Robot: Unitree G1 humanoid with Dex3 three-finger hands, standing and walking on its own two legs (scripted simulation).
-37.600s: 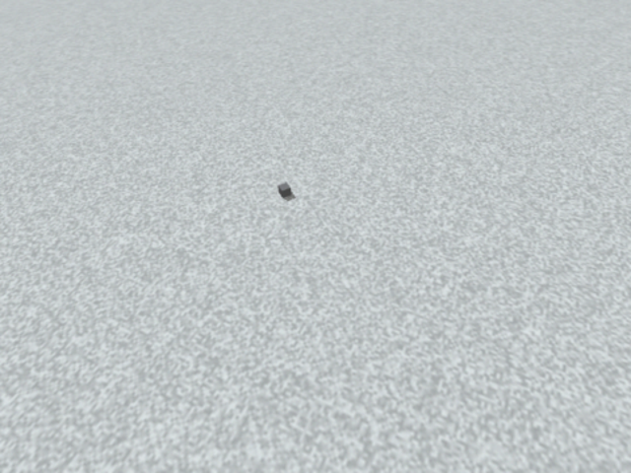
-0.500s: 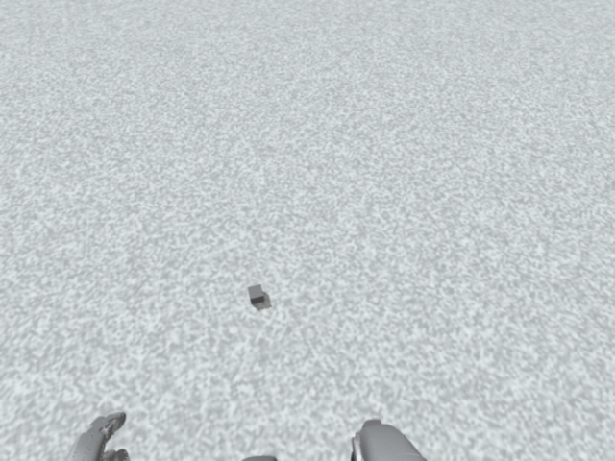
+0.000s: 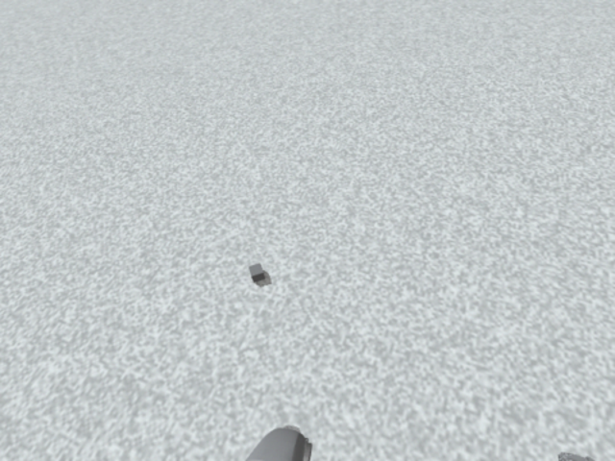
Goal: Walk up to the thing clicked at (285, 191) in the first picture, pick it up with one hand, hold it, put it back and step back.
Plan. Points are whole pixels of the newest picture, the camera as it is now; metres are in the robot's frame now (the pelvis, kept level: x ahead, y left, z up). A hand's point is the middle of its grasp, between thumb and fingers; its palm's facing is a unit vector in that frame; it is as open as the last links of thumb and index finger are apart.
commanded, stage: step back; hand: left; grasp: from above
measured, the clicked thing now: (256, 272) +0.84 +0.30 -0.74
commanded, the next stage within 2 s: stand in 1.42 s
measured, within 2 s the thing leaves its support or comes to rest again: neither
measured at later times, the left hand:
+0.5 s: hand out of the picture -0.10 +0.25 -0.15, palm faces +0.03 -0.92 -0.39, open 7.4 cm
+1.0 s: hand out of the picture -0.12 +0.26 -0.14, palm faces +0.07 -0.92 -0.40, open 7.4 cm
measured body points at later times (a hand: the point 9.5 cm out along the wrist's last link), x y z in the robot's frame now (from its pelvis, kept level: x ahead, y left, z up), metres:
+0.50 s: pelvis -0.17 -0.03 -0.01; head -0.14 -0.03 +0.44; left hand -0.10 +0.29 -0.12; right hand -0.04 -0.33 -0.12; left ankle -0.10 +0.12 -0.72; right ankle -0.17 -0.14 -0.73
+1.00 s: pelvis -0.17 -0.02 +0.00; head -0.16 -0.03 +0.45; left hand -0.12 +0.30 -0.11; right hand -0.09 -0.32 -0.13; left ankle -0.16 +0.12 -0.72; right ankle -0.14 -0.13 -0.73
